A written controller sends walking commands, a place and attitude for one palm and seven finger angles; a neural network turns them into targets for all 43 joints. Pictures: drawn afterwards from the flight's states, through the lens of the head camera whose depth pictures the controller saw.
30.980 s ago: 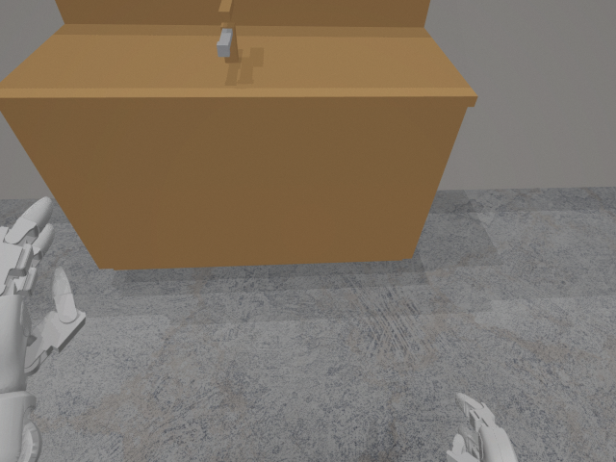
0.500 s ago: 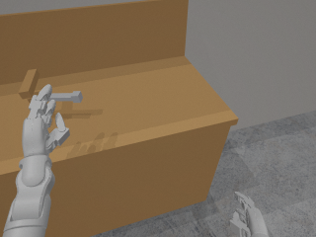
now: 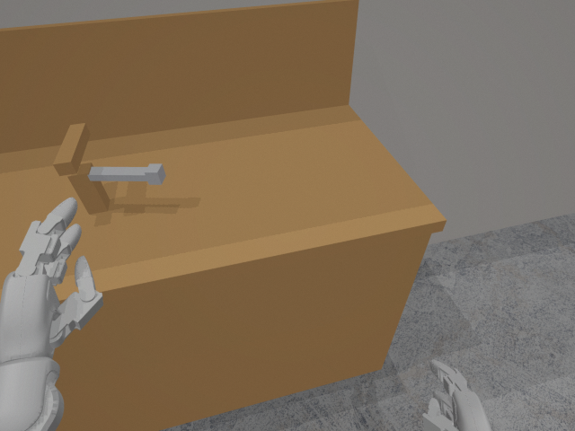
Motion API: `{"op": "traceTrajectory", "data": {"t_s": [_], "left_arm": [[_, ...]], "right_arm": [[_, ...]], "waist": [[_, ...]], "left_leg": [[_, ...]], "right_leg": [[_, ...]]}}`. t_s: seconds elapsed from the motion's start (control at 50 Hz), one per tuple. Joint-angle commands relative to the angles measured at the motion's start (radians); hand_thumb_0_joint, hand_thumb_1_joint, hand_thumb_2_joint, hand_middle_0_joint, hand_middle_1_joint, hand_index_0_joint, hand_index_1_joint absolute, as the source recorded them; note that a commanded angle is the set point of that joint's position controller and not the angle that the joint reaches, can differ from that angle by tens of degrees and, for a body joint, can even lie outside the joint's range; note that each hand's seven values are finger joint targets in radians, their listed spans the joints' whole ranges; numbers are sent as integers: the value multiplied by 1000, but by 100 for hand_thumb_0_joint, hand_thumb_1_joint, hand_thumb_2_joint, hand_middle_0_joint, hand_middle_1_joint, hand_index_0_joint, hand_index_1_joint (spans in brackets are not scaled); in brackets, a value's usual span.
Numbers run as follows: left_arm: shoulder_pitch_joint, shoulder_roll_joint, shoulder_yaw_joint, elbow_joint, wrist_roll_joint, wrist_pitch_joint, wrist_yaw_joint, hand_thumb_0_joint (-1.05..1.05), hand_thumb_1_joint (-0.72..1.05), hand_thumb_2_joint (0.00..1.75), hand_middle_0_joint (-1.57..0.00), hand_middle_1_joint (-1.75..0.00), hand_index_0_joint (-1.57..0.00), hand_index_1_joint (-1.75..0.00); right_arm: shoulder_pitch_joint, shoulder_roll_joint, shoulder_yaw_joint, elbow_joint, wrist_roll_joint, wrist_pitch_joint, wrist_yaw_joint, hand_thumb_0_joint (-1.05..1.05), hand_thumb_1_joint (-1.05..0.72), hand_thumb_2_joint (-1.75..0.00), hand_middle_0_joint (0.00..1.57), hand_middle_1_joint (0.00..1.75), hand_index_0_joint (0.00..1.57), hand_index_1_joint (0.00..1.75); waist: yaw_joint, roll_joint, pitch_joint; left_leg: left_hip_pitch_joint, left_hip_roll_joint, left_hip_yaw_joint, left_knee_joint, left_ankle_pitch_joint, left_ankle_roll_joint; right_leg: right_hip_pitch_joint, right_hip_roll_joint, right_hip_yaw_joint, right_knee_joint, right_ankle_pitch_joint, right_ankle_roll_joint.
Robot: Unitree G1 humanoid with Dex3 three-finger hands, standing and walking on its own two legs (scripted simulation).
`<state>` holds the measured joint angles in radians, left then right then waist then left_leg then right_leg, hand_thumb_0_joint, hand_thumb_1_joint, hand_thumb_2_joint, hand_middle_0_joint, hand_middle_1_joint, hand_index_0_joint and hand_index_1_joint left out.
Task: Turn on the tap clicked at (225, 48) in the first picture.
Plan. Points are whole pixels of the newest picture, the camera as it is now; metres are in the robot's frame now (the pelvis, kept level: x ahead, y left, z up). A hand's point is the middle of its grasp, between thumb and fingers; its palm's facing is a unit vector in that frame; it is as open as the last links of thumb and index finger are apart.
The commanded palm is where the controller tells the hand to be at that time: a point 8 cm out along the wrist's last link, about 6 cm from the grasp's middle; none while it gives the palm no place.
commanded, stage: draw the hand back beside the body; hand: left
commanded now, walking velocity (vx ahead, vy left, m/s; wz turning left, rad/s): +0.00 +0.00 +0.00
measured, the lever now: (155, 174) +0.50 +0.31 +0.10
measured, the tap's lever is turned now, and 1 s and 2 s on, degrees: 73 73 73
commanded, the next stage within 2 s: step back with the hand held close in 0.26 s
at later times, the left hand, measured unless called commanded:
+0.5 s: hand (86, 297) +0.20 +0.25 +0.16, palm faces +0.43 -0.83 -0.36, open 7.4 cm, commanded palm +0.15 +0.28 +0.17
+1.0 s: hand (44, 339) +0.15 +0.27 +0.15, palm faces +0.41 -0.81 -0.41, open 7.4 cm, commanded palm +0.10 +0.31 +0.17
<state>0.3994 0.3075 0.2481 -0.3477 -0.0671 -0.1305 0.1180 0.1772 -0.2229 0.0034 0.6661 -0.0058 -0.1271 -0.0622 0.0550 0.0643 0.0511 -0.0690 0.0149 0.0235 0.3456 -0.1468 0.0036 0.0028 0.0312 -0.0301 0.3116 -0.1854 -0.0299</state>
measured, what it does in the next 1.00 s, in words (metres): shifts its weight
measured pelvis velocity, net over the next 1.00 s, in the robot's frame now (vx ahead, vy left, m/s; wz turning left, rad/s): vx -0.06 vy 0.03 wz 0.01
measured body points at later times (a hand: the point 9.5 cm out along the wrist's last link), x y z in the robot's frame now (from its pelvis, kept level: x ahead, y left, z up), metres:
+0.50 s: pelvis -0.01 +0.00 +0.00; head -0.03 -0.02 +0.45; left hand +0.17 +0.29 +0.18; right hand +0.19 -0.22 -0.08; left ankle +0.04 +0.12 -0.75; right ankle +0.00 -0.10 -0.75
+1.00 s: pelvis -0.06 +0.03 -0.02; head -0.04 +0.03 +0.43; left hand +0.13 +0.32 +0.17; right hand +0.13 -0.20 -0.10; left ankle +0.04 +0.12 -0.75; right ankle +0.00 -0.10 -0.75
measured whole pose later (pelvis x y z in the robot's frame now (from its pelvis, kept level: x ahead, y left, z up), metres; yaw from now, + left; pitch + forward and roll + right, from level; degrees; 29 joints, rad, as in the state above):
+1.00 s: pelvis -0.06 +0.03 -0.02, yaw +0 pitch -1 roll -2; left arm 0.46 0.36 0.32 -0.49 -0.02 -0.15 0.17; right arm 0.18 -0.22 0.00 0.56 0.01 -0.05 -0.10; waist 0.01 0.05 0.05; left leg -0.39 0.00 0.03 0.54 -0.14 0.05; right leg -0.32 0.01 -0.03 0.50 -0.17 0.01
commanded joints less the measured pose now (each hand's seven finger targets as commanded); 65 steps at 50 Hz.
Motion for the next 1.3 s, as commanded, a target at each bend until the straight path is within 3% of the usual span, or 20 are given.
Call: {"op": "traceTrajectory", "data": {"t_s": [0.0, 0.12, 0.18, 0.22, 0.28, 0.32, 0.36, 0.38, 0.4, 0.46, 0.6, 0.64, 0.72, 0.88, 0.96, 1.02, 1.12, 1.2, 1.26, 1.28], "left_arm": [[-126, 177, 105, -265, 2, -65, 14, 0, 90, 90, -20, -30, -20, -30], [-162, 160, 94, -225, 5, -64, 24, 0, 90, 90, -20, -30, -20, -30], [-148, 160, 93, -227, 2, -64, 22, 0, 90, 90, -20, -30, -20, -30], [-141, 162, 96, -243, 4, -65, 22, 0, 90, 90, -20, -30, -20, -30], [-134, 165, 100, -234, 1, -60, 19, 0, 90, 90, -20, -30, -20, -30], [-128, 165, 106, -232, 0, -60, 18, 0, 90, 90, -20, -30, -20, -30], [-185, 188, 123, -203, -2, -55, 21, 0, 90, 90, -20, -30, -20, -30], [-178, 265, 223, -213, -1, -71, 21, 0, 90, 90, -20, -30, -20, -30], [-175, 254, 209, -213, 4, -81, 14, 0, 90, 90, -20, -30, -20, -30], [-48, 166, 127, -206, 15, -81, 11, 0, 90, 90, -20, -30, -20, -30], [-6, 242, 190, -314, 21, -64, 38, 0, 90, 90, -20, -30, -20, -30], [23, 222, 178, -300, 19, -57, 42, 0, 90, 90, -20, -30, -20, -30], [20, 227, 186, -326, 22, -58, 54, 0, 90, 90, -20, -30, -20, -30], [17, 210, 192, -341, 38, -76, 68, 0, 90, 90, -20, -30, -20, -30], [1, 202, 189, -350, 45, -83, 73, 0, 90, 90, -20, -30, -20, -30], [-19, 206, 186, -378, 44, -87, 80, 0, 90, 90, -20, -30, -20, -30], [-34, 204, 198, -401, 55, -94, 85, 0, 90, 90, -20, -30, -20, -30], [-18, 220, 225, -406, 57, -100, 83, 0, 90, 90, -20, -30, -20, -30], [-9, 200, 206, -372, 58, -99, 79, 0, 90, 90, -20, -30, -20, -30], [-15, 204, 201, -377, 56, -97, 81, 0, 90, 90, -20, -30, -20, -30]], "right_arm": [[-157, -107, -36, -164, -1, -69, -6, 0, -90, -90, 20, 30, 20, 30], [-158, -96, -31, -157, 1, -77, -16, 0, -90, -90, 20, 30, 20, 30], [-160, -97, -30, -159, -1, -81, -14, 0, -90, -90, 20, 30, 20, 30], [-159, -95, -27, -157, -3, -86, -11, 0, -90, -90, 20, 30, 20, 30], [-158, -97, -27, -160, -4, -84, -9, 0, -90, -90, 20, 30, 20, 30], [-158, -93, -26, -159, -4, -85, -8, 0, -90, -90, 20, 30, 20, 30], [-158, -98, -26, -151, -1, -80, -10, 0, -90, -90, 20, 30, 20, 30], [-162, -124, -29, -205, 8, -50, -13, 0, -90, -90, 20, 30, 20, 30], [-168, -110, -25, -197, 5, -33, -13, 0, -90, -90, 20, 30, 20, 30], [-118, -106, -32, -216, 11, -7, -15, 0, -90, -90, 20, 30, 20, 30], [-111, -127, -51, -250, 10, 28, -38, 0, -90, -90, 20, 30, 20, 30], [-107, -123, -54, -258, 13, 38, -40, 0, -90, -90, 20, 30, 20, 30], [-109, -127, -56, -265, 14, 44, -44, 0, -90, -90, 20, 30, 20, 30], [-101, -136, -53, -267, 11, 33, -47, 0, -90, -90, 20, 30, 20, 30], [-93, -133, -51, -261, 8, 25, -48, 0, -90, -90, 20, 30, 20, 30], [-89, -128, -47, -254, 5, 16, -51, 0, -90, -90, 20, 30, 20, 30], [-94, -131, -48, -248, -2, 2, -54, 0, -90, -90, 20, 30, 20, 30], [-96, -124, -55, -247, -3, -4, -50, 0, -90, -90, 20, 30, 20, 30], [-87, -118, -53, -238, -7, 4, -42, 0, -90, -90, 20, 30, 20, 30], [-80, -112, -52, -233, -4, 8, -39, 0, -90, -90, 20, 30, 20, 30]], "waist": [[-3, -5, -51], [-4, 5, -40], [2, -32, -52], [6, 26, -66], [5, -35, -48], [7, 9, -53], [0, -21, -36], [-16, -55, 35], [-19, -40, 30], [-33, -38, -114], [-30, -26, -211], [-32, -34, -207], [-33, 5, -186], [-41, -3, -137], [-46, -12, -132], [-49, -17, -136], [-46, 75, -137], [-43, 41, -171], [-49, -41, -118], [-51, -97, -112]], "left_leg": [[33, -8, -4, -41, 13, 11], [39, -11, -7, -44, -39, 16], [37, -11, -11, -46, -21, 17], [44, -10, -14, -50, -3, 12], [27, -10, -12, -46, 6, 14], [30, -7, -12, -53, 3, 9], [17, -10, -9, -50, -13, 11], [-83, 16, -33, 15, -55, 32], [-91, 7, -41, 41, -77, 30], [-47, 22, -36, 100, 8, 25], [-58, 52, -55, 92, 236, 25], [-77, 61, -57, 99, 241, 27], [-148, 76, -88, 64, 126, 30], [-378, 100, -148, -14, -313, 52], [-420, 98, -149, 7, -396, 54], [-387, 90, -145, 33, -358, 45], [-486, 130, -207, -59, -480, 60], [-499, 122, -184, -14, -442, 60], [-518, 85, -132, 96, -479, 45], [-463, 56, -105, 194, -442, 28]], "right_leg": [[-103, -5, 16, -84, 29, 12], [-117, -10, 16, -87, -26, 14], [-101, -8, 13, -81, -11, 13], [-87, -9, 15, -73, 10, 8], [-86, -8, 12, -79, 17, 12], [-82, -10, 13, -74, 14, 10], [-92, -10, 15, -83, 0, 12], [-232, -60, 77, -119, 17, 25], [-251, -84, 89, -124, 3, 21], [-251, -120, 81, -65, 51, 15], [-215, -89, 41, 60, 209, 34], [-219, -84, 44, 74, 206, 38], [-221, -69, 47, 99, 115, 35], [-186, -51, 69, 136, -69, 34], [-200, -61, 84, 129, -138, 27], [-246, -75, 89, 116, -143, 19], [-171, -26, 53, 220, -147, 31], [-136, -31, 76, 229, -69, 24], [-246, -93, 159, 137, -200, -1], [-339, -143, 216, 68, -256, -26]]}}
